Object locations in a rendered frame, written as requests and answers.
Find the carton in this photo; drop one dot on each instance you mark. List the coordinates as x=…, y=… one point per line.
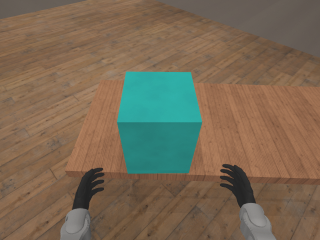
x=159, y=122

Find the robot left hand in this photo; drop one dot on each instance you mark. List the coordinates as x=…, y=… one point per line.
x=84, y=191

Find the right robot forearm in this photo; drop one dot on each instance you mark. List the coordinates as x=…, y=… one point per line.
x=254, y=224

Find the table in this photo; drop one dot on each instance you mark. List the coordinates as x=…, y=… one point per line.
x=271, y=132

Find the robot right hand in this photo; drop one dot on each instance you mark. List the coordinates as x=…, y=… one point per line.
x=241, y=186

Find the left robot forearm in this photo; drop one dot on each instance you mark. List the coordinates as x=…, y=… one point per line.
x=77, y=225

